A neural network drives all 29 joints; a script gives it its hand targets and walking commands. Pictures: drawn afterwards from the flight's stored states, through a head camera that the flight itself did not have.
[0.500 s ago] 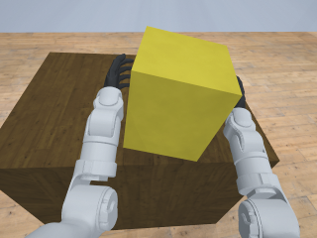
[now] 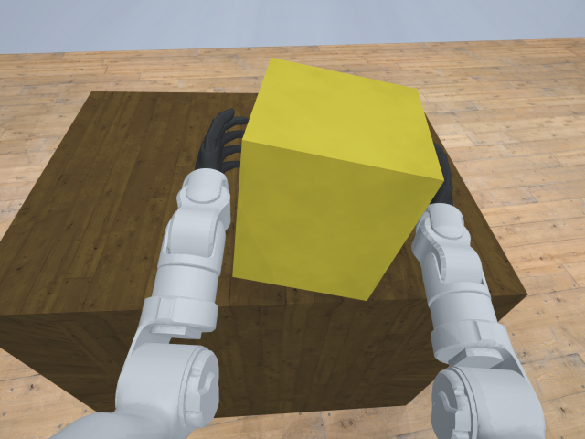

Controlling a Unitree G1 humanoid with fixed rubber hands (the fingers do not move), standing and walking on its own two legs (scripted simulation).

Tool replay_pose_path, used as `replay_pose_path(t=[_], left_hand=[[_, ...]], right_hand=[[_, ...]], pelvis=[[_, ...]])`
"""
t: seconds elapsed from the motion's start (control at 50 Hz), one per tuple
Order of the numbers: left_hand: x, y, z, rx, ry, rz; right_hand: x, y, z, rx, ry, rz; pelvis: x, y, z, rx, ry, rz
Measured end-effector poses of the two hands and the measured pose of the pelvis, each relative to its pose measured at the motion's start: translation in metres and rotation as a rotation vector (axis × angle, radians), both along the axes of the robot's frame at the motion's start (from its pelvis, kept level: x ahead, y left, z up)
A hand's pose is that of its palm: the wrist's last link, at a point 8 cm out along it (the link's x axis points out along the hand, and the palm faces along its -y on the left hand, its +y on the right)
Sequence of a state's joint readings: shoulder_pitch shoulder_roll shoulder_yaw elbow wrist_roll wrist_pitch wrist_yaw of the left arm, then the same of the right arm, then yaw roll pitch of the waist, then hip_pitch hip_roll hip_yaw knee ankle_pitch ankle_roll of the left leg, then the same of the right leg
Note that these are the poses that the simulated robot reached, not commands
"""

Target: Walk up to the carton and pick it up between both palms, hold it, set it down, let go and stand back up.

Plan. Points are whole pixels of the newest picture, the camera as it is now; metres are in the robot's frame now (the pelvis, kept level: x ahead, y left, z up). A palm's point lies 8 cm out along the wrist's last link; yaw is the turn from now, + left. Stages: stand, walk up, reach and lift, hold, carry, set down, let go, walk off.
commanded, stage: set down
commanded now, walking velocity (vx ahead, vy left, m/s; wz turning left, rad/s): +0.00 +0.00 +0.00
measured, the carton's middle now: (321, 186) +0.42 -0.07 +0.13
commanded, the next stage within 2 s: none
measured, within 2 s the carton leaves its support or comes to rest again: rests again in 1.58 s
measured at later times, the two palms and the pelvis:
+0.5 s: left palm (204, 167) +0.41 +0.09 +0.18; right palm (435, 180) +0.37 -0.21 +0.17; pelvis -0.01 +0.00 +0.00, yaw +2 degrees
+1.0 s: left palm (231, 176) +0.43 +0.05 +0.14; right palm (443, 195) +0.38 -0.24 +0.14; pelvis +0.01 -0.02 +0.00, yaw +2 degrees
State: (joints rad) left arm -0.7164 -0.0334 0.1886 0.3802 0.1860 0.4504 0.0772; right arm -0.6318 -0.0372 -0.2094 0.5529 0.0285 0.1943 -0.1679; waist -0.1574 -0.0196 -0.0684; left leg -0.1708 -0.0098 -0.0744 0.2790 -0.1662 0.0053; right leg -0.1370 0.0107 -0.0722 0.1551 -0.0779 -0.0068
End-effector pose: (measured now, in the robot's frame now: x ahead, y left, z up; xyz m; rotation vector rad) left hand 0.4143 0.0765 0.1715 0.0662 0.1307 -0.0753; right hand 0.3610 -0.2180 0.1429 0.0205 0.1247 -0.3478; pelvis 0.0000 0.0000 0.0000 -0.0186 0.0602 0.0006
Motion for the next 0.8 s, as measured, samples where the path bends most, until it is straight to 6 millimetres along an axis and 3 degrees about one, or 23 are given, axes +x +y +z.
replay_pose_path(t=[0.24,0.38,0.8], left_hand=[[-0.011,0.020,0.020,-0.002,-0.017,0.041],[-0.007,0.021,0.019,0.011,0.017,0.035],[0.009,-0.023,-0.024,0.020,0.097,-0.020]], right_hand=[[0.005,0.017,0.032,-0.014,-0.043,0.047],[0.009,0.017,0.042,-0.006,-0.042,0.040],[0.006,-0.023,-0.010,-0.020,0.033,-0.018]], pelvis=[[-0.003,-0.004,0.000,-0.005,-0.088,0.030],[-0.008,-0.003,-0.001,-0.004,-0.075,0.046],[-0.001,-0.011,0.000,0.003,0.012,0.020]])
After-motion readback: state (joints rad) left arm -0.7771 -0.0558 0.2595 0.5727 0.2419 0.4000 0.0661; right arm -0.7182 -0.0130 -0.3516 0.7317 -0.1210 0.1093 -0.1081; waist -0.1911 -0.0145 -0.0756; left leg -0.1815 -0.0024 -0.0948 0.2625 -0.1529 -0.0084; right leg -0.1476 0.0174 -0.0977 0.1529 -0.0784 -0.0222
